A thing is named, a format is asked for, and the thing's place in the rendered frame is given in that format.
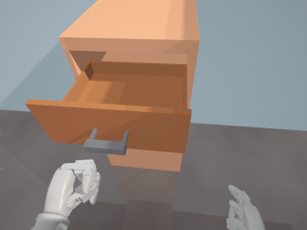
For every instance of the cabinet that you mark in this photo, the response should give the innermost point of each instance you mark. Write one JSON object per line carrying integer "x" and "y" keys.
{"x": 143, "y": 31}

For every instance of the drawer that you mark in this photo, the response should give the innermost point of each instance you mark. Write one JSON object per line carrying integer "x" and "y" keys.
{"x": 149, "y": 100}

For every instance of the left robot forearm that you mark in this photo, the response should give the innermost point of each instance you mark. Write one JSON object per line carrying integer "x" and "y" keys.
{"x": 51, "y": 221}

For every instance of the handle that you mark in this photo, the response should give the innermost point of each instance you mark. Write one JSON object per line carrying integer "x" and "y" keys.
{"x": 105, "y": 146}

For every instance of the robot right hand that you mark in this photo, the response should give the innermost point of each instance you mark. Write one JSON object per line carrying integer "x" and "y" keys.
{"x": 248, "y": 216}

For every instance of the robot left hand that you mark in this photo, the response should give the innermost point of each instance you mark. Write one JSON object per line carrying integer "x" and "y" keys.
{"x": 80, "y": 177}

